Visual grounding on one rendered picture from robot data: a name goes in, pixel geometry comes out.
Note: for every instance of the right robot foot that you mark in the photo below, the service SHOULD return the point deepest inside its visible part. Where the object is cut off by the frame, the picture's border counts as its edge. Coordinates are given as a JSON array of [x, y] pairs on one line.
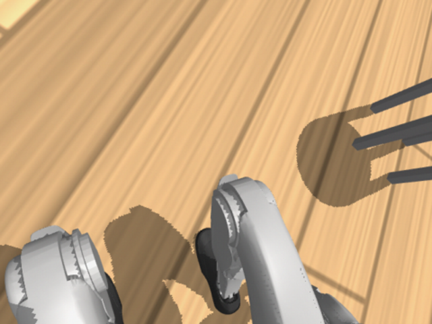
[[208, 266]]

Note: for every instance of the right robot hand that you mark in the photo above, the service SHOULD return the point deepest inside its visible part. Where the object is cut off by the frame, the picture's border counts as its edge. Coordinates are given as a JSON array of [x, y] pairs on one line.
[[332, 310]]

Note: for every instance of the left robot foot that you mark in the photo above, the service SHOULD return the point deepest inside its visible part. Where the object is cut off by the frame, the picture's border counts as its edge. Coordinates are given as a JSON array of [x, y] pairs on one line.
[[115, 301]]

